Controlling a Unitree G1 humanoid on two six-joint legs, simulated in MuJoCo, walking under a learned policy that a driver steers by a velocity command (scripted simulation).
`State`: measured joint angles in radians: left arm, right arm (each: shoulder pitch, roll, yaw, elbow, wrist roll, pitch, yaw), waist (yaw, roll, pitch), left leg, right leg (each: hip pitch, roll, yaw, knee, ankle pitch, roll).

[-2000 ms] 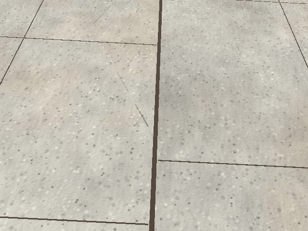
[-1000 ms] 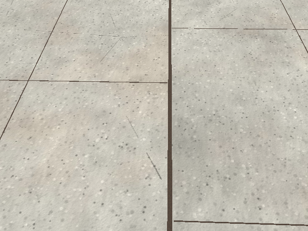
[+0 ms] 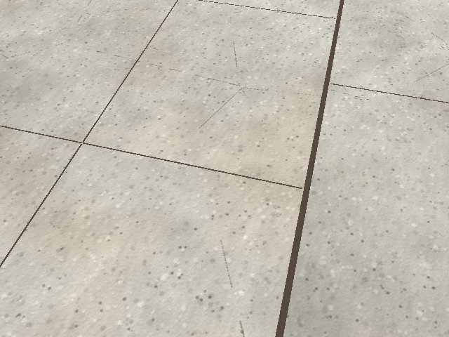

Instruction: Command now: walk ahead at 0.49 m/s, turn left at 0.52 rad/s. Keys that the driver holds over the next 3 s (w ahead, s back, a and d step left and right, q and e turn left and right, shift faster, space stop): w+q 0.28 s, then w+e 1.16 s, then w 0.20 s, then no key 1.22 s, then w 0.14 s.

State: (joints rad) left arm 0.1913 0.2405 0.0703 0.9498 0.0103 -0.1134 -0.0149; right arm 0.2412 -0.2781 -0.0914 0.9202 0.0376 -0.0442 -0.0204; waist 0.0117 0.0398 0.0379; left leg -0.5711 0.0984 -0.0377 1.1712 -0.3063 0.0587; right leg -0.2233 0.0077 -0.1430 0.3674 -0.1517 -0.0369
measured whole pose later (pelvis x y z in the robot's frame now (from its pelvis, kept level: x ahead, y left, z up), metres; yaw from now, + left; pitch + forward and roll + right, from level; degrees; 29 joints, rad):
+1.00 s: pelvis +0.57 +0.09 -0.02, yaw -5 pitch +1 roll +0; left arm 0.15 0.28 0.09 0.80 -0.02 -0.06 -0.04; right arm 0.23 -0.26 -0.06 0.87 0.02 -0.12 -0.01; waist 0.01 -0.01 0.06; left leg -0.32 0.02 -0.01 1.27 -0.42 0.01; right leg -0.40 0.10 -0.05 0.55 -0.17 -0.12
